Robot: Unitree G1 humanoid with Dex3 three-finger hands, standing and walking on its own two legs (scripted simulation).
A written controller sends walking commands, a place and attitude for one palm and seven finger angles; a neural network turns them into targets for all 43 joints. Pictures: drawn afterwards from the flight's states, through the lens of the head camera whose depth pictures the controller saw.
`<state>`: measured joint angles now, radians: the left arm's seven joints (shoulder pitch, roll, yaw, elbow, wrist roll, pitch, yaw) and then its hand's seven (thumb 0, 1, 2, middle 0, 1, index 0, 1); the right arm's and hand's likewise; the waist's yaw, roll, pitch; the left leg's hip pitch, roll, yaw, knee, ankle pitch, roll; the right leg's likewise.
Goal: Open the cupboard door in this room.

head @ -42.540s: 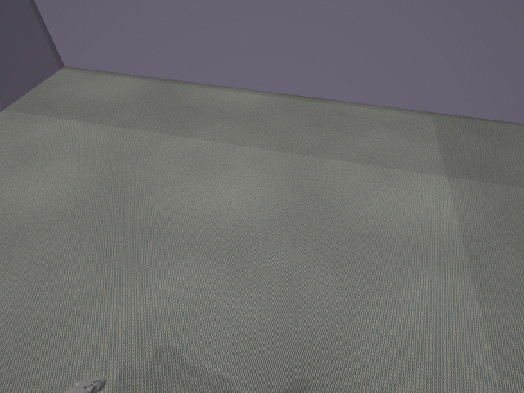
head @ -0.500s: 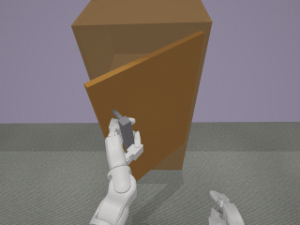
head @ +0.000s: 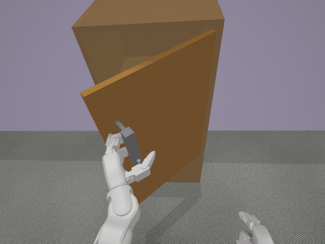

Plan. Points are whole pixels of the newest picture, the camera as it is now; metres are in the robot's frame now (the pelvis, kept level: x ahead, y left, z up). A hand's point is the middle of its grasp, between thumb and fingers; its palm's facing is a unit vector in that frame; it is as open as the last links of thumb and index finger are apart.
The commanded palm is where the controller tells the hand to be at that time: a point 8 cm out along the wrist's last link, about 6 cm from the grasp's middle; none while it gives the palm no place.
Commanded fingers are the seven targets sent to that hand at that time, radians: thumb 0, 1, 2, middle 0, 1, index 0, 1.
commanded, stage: open thumb and fingers to let go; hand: left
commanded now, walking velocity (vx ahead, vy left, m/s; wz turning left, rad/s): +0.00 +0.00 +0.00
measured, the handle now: (128, 145) +0.35 +0.10 +0.07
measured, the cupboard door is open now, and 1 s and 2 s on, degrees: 43 44 44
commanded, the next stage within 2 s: slide the hand sideways off the handle in 0.48 s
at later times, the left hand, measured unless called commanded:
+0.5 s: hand (139, 160) +0.30 +0.07 +0.07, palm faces +0.27 -0.96 -0.04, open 15.3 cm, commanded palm +0.26 +0.11 +0.07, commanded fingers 0.00 -0.50 0.30 -0.15 -0.30 -0.15 -0.30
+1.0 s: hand (136, 178) +0.25 +0.07 +0.08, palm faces -0.12 -0.99 +0.02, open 16.3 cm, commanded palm +0.23 +0.13 +0.07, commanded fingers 0.00 -0.50 0.30 -0.15 -0.30 -0.15 -0.30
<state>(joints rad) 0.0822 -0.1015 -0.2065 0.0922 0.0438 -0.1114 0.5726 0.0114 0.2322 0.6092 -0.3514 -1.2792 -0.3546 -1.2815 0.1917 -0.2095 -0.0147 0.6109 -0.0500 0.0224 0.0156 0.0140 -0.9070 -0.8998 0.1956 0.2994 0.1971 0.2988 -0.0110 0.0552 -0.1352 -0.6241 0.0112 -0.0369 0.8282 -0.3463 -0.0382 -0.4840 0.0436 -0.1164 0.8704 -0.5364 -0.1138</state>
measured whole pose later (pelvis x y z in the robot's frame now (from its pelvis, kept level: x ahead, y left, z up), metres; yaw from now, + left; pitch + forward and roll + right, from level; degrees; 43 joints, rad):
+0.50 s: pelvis -0.01 +0.03 +0.00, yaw -1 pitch +8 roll +1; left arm 0.00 -0.10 -0.27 0.16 0.06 -0.13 0.60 -0.01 -0.49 0.30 -0.25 -0.65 -0.25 -0.64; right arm 0.18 -0.19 -0.01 0.61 -0.05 0.01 0.01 0.01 -0.91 -0.90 0.20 0.30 0.20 0.30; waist -0.02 0.06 -0.14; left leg -0.66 0.01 -0.02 0.87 -0.35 -0.03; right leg -0.52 0.04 -0.10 0.89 -0.52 -0.08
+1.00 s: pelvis -0.02 +0.06 +0.00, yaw -3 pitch +7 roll -1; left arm 0.10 -0.04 -0.30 0.12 0.02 -0.27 0.24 -0.01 -0.50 0.30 -0.15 -0.31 -0.14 -0.31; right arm 0.26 -0.20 0.01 0.53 -0.01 -0.01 0.04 0.01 -0.91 -0.90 0.20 0.30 0.20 0.30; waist -0.02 0.05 -0.11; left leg -0.65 0.01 0.03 0.89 -0.35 0.02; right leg -0.51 0.03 -0.05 0.90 -0.50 -0.04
